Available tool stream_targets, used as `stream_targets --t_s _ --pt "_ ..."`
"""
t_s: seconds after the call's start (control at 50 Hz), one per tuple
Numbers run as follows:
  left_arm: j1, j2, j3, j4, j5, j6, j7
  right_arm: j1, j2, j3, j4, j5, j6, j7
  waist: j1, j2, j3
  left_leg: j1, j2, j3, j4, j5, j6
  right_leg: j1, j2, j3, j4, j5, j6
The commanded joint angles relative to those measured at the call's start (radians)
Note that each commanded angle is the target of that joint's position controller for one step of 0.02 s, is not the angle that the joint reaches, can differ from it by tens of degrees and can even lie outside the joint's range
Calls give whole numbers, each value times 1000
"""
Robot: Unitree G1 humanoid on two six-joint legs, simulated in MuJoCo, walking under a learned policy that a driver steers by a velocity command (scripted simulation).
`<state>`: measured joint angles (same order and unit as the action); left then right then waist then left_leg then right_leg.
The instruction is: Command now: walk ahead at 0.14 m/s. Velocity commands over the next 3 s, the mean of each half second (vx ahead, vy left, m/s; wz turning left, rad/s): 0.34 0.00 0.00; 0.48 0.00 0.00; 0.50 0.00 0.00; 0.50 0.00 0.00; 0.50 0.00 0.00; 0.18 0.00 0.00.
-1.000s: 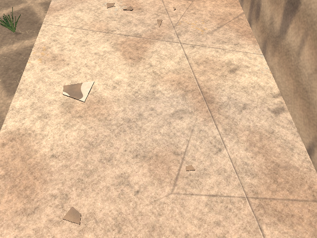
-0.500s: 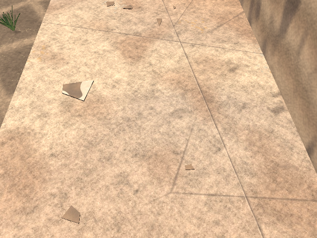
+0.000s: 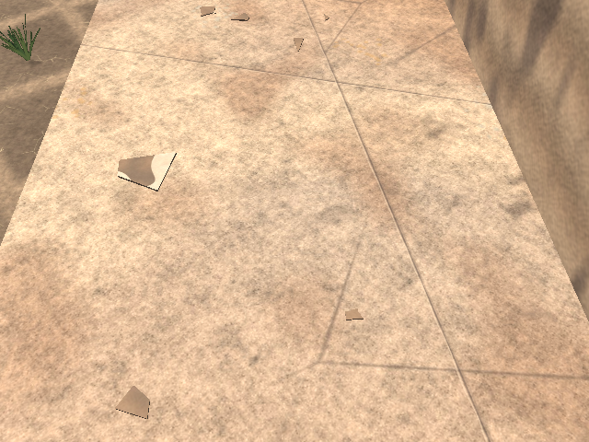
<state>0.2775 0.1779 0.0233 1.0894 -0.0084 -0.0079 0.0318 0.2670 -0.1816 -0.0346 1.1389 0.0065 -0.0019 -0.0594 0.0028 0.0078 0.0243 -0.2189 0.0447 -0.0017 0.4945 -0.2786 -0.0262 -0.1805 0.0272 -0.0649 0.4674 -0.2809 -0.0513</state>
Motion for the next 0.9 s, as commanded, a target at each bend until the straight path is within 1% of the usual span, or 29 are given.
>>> stream_targets --t_s 0.02,0.04,0.06,0.08,0.12,0.14,0.2,0.24,0.28,0.3,0.32,0.34,0.36,0.38,0.4,0.42,0.46,0.52,0.58,0.7,0.74,0.76,0.78,0.8,0.82,0.84,0.86,0.88,0.9 --pt "127 186 46 -10 -18 -3 9 6 -80 -15 -43 6 -14 -2 43 -129 80 -203 -69 106 169 -211 44 -18 -224 310 -266 -544 -131" --pt "149 218 60 -11 -17 -13 10 -39 -72 -12 -71 8 -27 5 61 -175 119 -273 -32 75 296 -200 61 -36 -334 462 -335 -607 -194" --pt "159 218 63 -16 -4 -28 11 -82 -79 -16 -95 16 -41 14 71 -174 153 -379 10 21 439 -240 75 -19 -403 557 -377 -566 -237" --pt "152 199 60 -21 3 -45 9 -90 -90 -24 -105 24 -53 23 58 -141 159 -480 45 -19 542 -257 87 36 -431 581 -377 -496 -248" --pt "103 164 52 -45 -12 -66 3 -61 -99 -34 -103 30 -77 39 20 -84 121 -529 87 -42 516 -188 103 107 -380 475 -352 -347 -198" --pt "88 159 51 -54 -18 -67 1 -74 -103 -38 -105 29 -86 43 19 -75 103 -486 86 -21 423 -157 98 106 -340 395 -348 -268 -167" --pt "87 202 61 -60 -19 -58 -2 -72 -64 -32 -102 27 -96 54 5 -116 62 -226 17 76 212 -91 71 -31 -247 222 -307 -169 -136" --pt "77 214 64 -64 -33 -53 -6 10 -67 -37 -73 28 -90 58 -42 -105 54 -28 -34 133 94 29 59 -158 -227 180 -234 -216 -130" --pt "56 185 53 -73 -28 -58 -10 169 -102 -58 -21 24 -81 52 -113 -60 21 176 -64 131 48 22 69 -267 -184 142 -66 -161 -98" --pt "18 114 32 -93 -14 -63 -18 285 -180 -80 -9 18 -87 45 -163 132 0 273 123 -143 -99 -108 132 -381 -97 21 304 -71 -32" --pt "24 34 15 -140 -8 -84 -18 373 -281 -86 -12 4 -101 54 -140 343 -71 399 344 -638 -291 -239 274 -609 23 22 649 -268 0" --pt "18 74 24 -152 -42 -100 -20 330 -250 -71 -7 -12 -120 64 -105 260 -60 343 408 -812 -360 -473 339 -705 -24 148 839 -250 -25" --pt "-37 124 31 -175 -55 -110 -26 219 -186 -50 -43 -4 -133 71 -76 154 31 268 376 -696 -346 -490 299 -775 -86 157 882 -143 -53" --pt "-44 142 37 -169 -43 -112 -27 130 -147 -33 -69 -3 -135 79 -44 95 56 206 314 -537 -339 -357 251 -748 -125 144 853 -28 -60" --pt "-30 146 44 -156 -24 -110 -22 68 -136 -25 -90 -5 -131 83 -13 76 55 145 260 -408 -348 -212 214 -682 -152 140 773 50 -56" --pt "-21 154 51 -149 -16 -103 -23 60 -118 -20 -94 -7 -126 83 1 89 58 103 216 -305 -360 -100 189 -617 -170 133 704 93 -46" --pt "-28 135 53 -140 -15 -88 -27 130 -108 -15 -77 -12 -121 73 -7 86 52 98 174 -191 -371 86 184 -574 -167 97 634 158 -23" --pt "-144 108 50 -182 -7 -79 -30 192 -137 -19 -73 -14 -117 53 -27 50 61 147 173 -131 -376 278 203 -634 -162 81 487 241 8" --pt "-276 88 39 -226 -13 -83 -40 207 -146 -20 -88 -10 -109 41 -53 57 73 147 154 -74 -398 310 194 -590 -134 54 281 344 21" --pt "-443 86 25 -286 -23 -97 -76 283 -150 -31 -72 4 -92 36 -83 64 126 289 197 -31 -366 375 194 -569 -97 27 87 346 -12" --pt "-439 106 29 -297 -24 -105 -87 267 -168 -40 -77 4 -84 34 -54 79 105 344 216 -19 -303 531 183 -511 -75 14 53 283 -40" --pt "-398 130 40 -291 -22 -108 -88 250 -184 -45 -84 2 -80 33 -23 102 64 363 220 -14 -243 713 173 -426 -46 -4 51 247 -56" --pt "-313 166 57 -272 -22 -108 -85 234 -200 -51 -90 0 -75 33 27 134 -3 373 214 -3 -138 915 161 -298 -7 -29 60 213 -76" --pt "-132 214 83 -219 -24 -107 -79 209 -198 -48 -99 -2 -68 34 118 141 -105 318 174 30 63 1012 136 -63 21 -44 47 233 -107" --pt "67 276 104 -173 -12 -101 -68 188 -177 -36 -126 -11 -70 39 192 89 -244 69 131 44 357 770 105 289 -129 126 94 229 -168" --pt "182 354 119 -143 9 -96 -65 320 -25 5 -140 -4 -93 56 114 -190 -435 -335 -74 13 777 40 38 659 -410 664 -9 -1 -345" --pt "174 274 93 -136 8 -91 -64 273 -79 -5 -126 22 -129 65 139 -195 -467 -447 -93 -151 925 -263 61 655 -424 854 -160 -42 -334" --pt "63 223 78 -149 -4 -93 -63 163 -144 -25 -168 47 -143 66 116 -174 -283 -543 -26 -125 961 -218 78 512 -387 669 -171 0 -273" --pt "-40 180 63 -175 -7 -98 -64 89 -163 -28 -189 47 -148 58 81 -68 -180 -517 33 -94 913 -121 85 322 -350 513 -194 105 -234"
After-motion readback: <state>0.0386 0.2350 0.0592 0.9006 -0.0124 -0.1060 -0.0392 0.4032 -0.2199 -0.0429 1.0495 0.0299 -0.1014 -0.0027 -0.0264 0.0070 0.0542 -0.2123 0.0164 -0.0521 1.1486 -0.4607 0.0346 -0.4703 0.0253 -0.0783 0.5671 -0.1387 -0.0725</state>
